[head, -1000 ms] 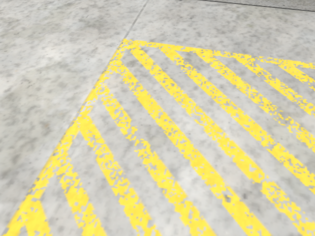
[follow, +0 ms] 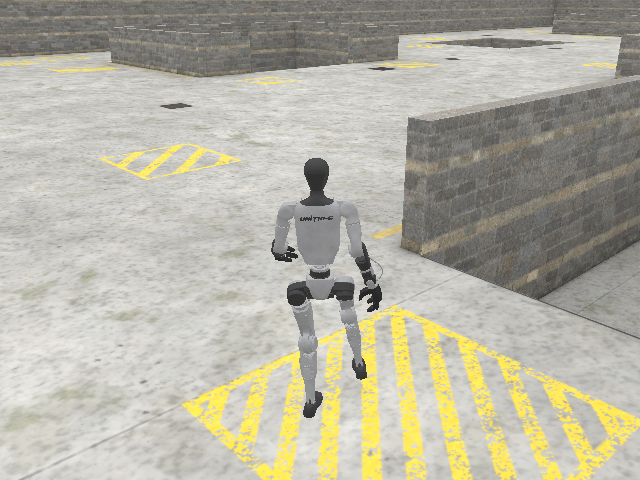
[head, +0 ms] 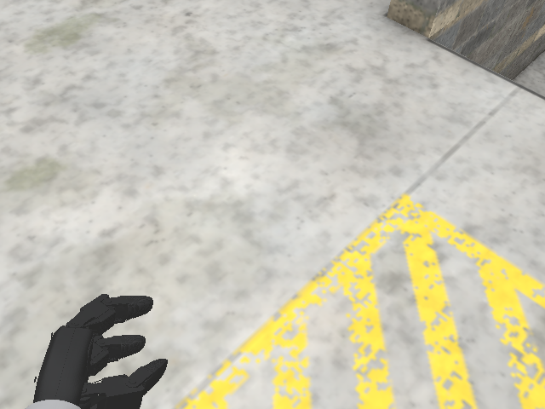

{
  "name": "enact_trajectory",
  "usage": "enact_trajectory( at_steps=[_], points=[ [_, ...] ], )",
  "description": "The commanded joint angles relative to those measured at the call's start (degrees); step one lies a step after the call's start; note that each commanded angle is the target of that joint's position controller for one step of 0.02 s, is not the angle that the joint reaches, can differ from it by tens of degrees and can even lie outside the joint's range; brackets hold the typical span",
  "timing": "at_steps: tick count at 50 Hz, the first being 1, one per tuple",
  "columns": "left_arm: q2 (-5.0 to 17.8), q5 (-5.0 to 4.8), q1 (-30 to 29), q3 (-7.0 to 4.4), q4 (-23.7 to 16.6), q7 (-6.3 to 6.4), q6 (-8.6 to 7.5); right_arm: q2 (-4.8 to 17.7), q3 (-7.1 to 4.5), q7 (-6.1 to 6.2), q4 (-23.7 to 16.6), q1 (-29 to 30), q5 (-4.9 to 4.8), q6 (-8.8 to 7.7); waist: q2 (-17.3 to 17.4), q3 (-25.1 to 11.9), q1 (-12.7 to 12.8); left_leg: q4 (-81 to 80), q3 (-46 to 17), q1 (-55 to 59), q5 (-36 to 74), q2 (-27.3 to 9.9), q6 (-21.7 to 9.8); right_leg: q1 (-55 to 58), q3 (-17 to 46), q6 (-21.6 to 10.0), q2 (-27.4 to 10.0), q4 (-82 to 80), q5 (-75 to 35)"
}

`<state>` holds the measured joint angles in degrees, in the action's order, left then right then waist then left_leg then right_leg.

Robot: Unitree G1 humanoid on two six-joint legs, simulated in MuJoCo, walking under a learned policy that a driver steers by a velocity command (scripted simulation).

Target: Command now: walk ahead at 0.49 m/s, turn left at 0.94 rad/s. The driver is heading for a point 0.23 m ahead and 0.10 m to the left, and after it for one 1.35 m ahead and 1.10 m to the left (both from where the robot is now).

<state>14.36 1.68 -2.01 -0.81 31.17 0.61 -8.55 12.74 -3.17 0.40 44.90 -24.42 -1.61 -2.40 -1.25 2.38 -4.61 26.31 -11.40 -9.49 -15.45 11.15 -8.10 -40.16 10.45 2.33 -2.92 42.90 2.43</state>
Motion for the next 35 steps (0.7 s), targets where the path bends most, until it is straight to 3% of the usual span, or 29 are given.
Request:
enact_trajectory(
  at_steps=[1, 3, 4, 5, 6, 7, 8, 9, 10, 11, 12, 13, 15, 18, 23, 26, 27, 28, 29, 30, 31, 32, 33, 34, 35],
  points=[
    [3.8, -1.75, 0.0, -2.13, -3.9, 0.35, 0.96, 10.3, -3.32, 1.71, -3.4, 1.7, -0.74, 1.24, 6.2, -5.0, 1.9, -1.6, -9.3, -16.5, 23.0, -3.7, 0.4, 25.0, -9.4, 1.9, 11.2, -13.0, -10.9],
    [6.1, -2.49, -0.9, -3.39, -4.7, 0.69, 1.01, 8.9, -3.36, 2.19, -4.1, 3.1, -0.86, 1.84, 8.4, -4.6, 2.5, 4.5, -13.7, -10.8, 18.1, -4.6, 2.1, 24.5, -6.1, 1.5, 10.1, -18.7, -10.9],
    [7.2, -2.16, 2.3, -4.08, -3.9, 0.86, 0.70, 8.3, -3.37, 2.44, -5.2, 5.5, -0.79, 1.95, 8.8, -6.5, 4.7, 10.7, -13.6, -8.0, 19.5, -4.1, 3.8, 27.6, -5.5, 0.6, 8.8, -22.0, -14.7],
    [7.8, -1.24, 10.4, -4.52, -1.7, 0.97, 0.37, 7.0, -3.00, 2.42, -6.6, 7.5, -0.35, 1.99, 8.3, -12.4, 8.2, 21.8, -10.5, -6.7, 20.2, -2.5, 6.3, 36.7, -5.0, -1.1, 5.3, -23.7, -21.3],
    [9.4, -0.22, 18.5, -4.31, -0.4, 1.07, 0.59, 2.0, -1.32, 2.11, -8.4, 5.1, 1.66, 2.31, -0.2, -22.2, 8.8, 39.9, -4.6, -14.5, -10.7, -0.2, 8.2, 53.3, 6.3, -5.8, -9.8, -14.0, -40.4],
    [10.1, 1.86, 20.4, -3.72, -0.9, 0.39, 1.07, 2.3, -0.55, 0.98, -9.9, -7.3, 1.03, 1.96, -18.1, -32.3, 3.3, 56.8, -4.7, -25.9, -33.8, 2.5, 10.0, 66.3, 29.2, -18.7, -27.1, -12.4, -53.3],
    [11.2, 0.28, 14.7, -4.76, -1.5, 0.27, 2.01, 9.8, -1.48, -0.14, -9.4, -9.6, -0.15, 2.50, -17.1, -34.8, 1.9, 66.8, -3.2, -30.9, -23.9, -6.0, 11.6, 64.2, 36.8, -23.2, -30.9, -14.8, -26.8],
    [6.2, 0.16, 11.0, -3.87, -3.4, 1.17, 3.01, 13.2, -2.48, -0.12, -9.7, -0.8, -0.29, 3.55, -8.5, -27.2, 5.2, 66.3, 0.4, -33.0, -17.2, -9.4, 12.7, 56.6, 26.2, -20.6, -23.3, -18.0, -10.4],
    [4.2, -0.16, 8.8, -2.76, -3.3, 1.82, 4.39, 14.1, -2.99, 0.26, -11.1, 5.4, 0.11, 4.52, -1.8, -19.0, 5.4, 63.0, 3.6, -32.9, -11.6, -10.9, 13.2, 46.3, 16.8, -16.8, -18.1, -20.5, -3.0],
    [4.6, -0.18, 7.1, -2.51, -3.0, 2.10, 5.27, 13.8, -3.35, 0.77, -12.1, 7.7, 0.16, 5.38, -0.6, -13.1, 4.4, 60.0, 4.9, -31.1, -9.6, -12.2, 13.4, 37.3, 11.1, -15.2, -14.5, -22.6, -2.9],
    [6.0, -0.14, 6.0, -2.98, -1.6, 2.15, 5.80, 11.7, -2.85, 0.67, -12.9, 8.0, -0.07, 5.87, -1.4, -8.3, 3.1, 54.7, 6.0, -28.3, -9.1, -13.4, 13.0, 29.8, 5.9, -14.1, -11.9, -24.3, -3.8],
    [6.5, 0.06, 6.5, -3.36, -0.3, 1.96, 5.77, 9.2, -2.28, 0.77, -13.2, 8.2, -0.12, 5.92, -2.6, -6.1, 3.0, 50.1, 7.8, -25.9, -9.4, -13.6, 12.7, 25.6, 1.3, -13.7, -10.0, -25.9, -7.1],
    [8.3, 0.29, 7.7, -4.27, 2.0, 1.44, 5.56, 6.7, -1.58, 1.15, -13.7, 9.3, 0.18, 5.33, -4.6, -7.4, 3.4, 43.8, 9.4, -25.2, -9.2, -14.6, 12.7, 27.2, -2.5, -15.7, -11.3, -26.8, -16.7],
    [10.1, -0.21, 7.0, -5.22, 3.3, 1.21, 6.01, 8.5, -1.96, 0.75, -13.6, 11.2, 0.37, 5.50, -3.9, -11.5, 3.7, 36.8, 9.0, -23.0, -3.4, -17.1, 11.8, 30.3, -4.5, -17.0, -15.5, -27.5, -14.1],
    [12.5, -1.43, 4.2, -6.30, 4.6, 0.67, 6.87, 10.8, -3.07, -0.73, -14.0, 14.9, 0.25, 6.78, -7.3, -8.6, 3.9, 23.3, 13.3, -13.7, 0.5, -16.3, 9.0, 26.3, -13.2, -13.3, -15.3, -28.6, 1.9],
    [12.6, -2.49, 5.2, -6.69, 6.0, 0.12, 7.28, 11.0, -3.90, -1.36, -14.0, 15.0, 0.26, 7.34, -6.5, -8.5, 3.3, 11.8, 16.3, -8.7, 0.7, -14.2, 6.3, 28.6, -16.0, -10.3, -16.2, -24.1, 6.5],
    [11.3, -2.75, 6.3, -6.48, 6.6, 0.00, 7.62, 11.5, -4.53, -1.11, -13.1, 13.1, 0.31, 7.39, -5.1, -8.5, 2.8, 7.7, 16.7, -4.7, 1.9, -12.6, 4.7, 26.9, -17.7, -8.0, -14.9, -20.3, 9.8],
    [9.2, -2.67, 8.9, -6.09, 8.0, -0.22, 8.18, 14.0, -5.74, -0.52, -11.8, 8.7, 0.60, 7.21, 0.3, -7.2, 1.7, 1.3, 11.3, 1.6, 6.5, -13.4, 1.8, 21.0, -20.5, -4.3, -11.7, -11.5, 15.4],
    [6.9, -0.72, 10.5, -5.45, 6.1, -0.44, 8.68, 22.5, -7.63, 0.63, -12.5, 6.0, 0.80, 6.73, 20.0, -4.2, 3.9, -3.9, -13.2, 9.3, 25.4, -28.1, -6.2, 2.0, -25.4, 2.2, -2.8, 10.4, 34.1],
    [7.4, 0.22, 2.8, -5.39, 2.5, 0.31, 8.06, 23.1, -7.20, 0.23, -14.5, 8.2, 3.01, 4.70, 17.3, -7.5, 1.4, -7.5, -23.6, 4.5, 18.7, -30.6, -13.2, -4.9, -11.0, 2.2, 2.2, 20.7, 34.9],
    [9.4, -0.93, 0.6, -5.97, 2.0, 0.77, 7.79, 21.3, -6.72, -0.18, -14.7, 10.5, 3.30, 3.14, 11.3, -6.9, 2.0, -9.2, -19.0, 3.6, 14.1, -28.8, -11.2, -5.9, -7.3, 0.5, 1.8, 23.3, 29.6],
    [9.9, -1.41, 1.9, -6.25, 2.7, 1.23, 7.60, 19.8, -6.30, 0.04, -14.9, 13.1, 2.27, 2.43, 9.3, -6.1, 4.0, -9.2, -16.0, 2.5, 11.2, -26.5, -8.1, -6.0, -6.0, -0.7, 1.5, 22.3, 23.8],
    [10.4, -0.85, 3.7, -6.58, 4.1, 1.80, 7.61, 17.0, -5.46, 0.39, -15.5, 15.5, 1.05, 2.59, 7.4, -6.7, 5.2, -7.9, -13.4, 2.0, 10.8, -25.0, -5.7, -4.9, -5.4, -0.6, 0.7, 21.4, 20.3],
    [10.3, -0.34, 5.5, -6.67, 4.9, 1.91, 7.70, 15.4, -4.72, 0.86, -16.2, 18.1, 0.83, 2.99, 8.1, -7.7, 6.5, -6.6, -10.3, -0.3, 14.2, -23.8, -4.7, -2.0, -6.0, -0.1, 0.8, 21.5, 17.6],
    [9.8, -0.35, 6.5, -6.56, 5.5, 1.58, 7.72, 13.8, -4.01, 1.26, -16.6, 18.5, 1.27, 3.26, 8.5, -9.5, 6.7, -5.8, -8.4, -1.6, 17.7, -22.5, -4.4, 1.2, -6.8, 0.5, 1.5, 22.6, 15.8]
  ],
)
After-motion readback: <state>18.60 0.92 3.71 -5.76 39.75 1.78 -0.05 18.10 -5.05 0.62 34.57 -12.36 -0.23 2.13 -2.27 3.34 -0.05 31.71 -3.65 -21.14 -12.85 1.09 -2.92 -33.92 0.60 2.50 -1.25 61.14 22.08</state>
